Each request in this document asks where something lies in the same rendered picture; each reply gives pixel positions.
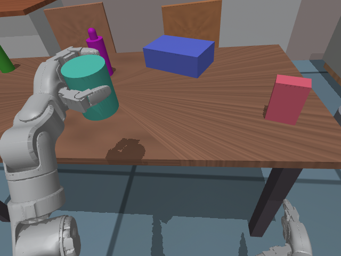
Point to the right robot hand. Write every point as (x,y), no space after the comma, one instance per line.
(294,233)

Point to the left robot hand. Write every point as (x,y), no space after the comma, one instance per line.
(48,79)

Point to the left robot arm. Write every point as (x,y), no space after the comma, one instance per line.
(28,153)

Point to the table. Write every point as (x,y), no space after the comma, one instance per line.
(215,120)

